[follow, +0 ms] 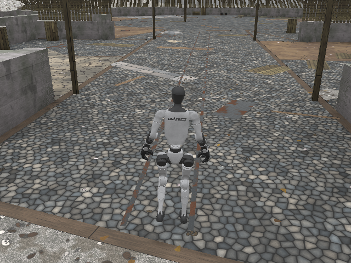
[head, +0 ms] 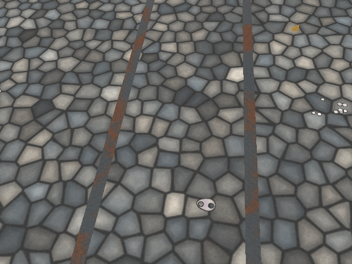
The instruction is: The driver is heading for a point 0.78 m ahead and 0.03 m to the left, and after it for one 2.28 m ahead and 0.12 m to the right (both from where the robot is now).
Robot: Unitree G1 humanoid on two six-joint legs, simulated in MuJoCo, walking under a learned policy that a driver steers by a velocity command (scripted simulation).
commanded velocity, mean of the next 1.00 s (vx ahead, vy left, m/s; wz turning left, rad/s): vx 0.38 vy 0.00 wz -0.08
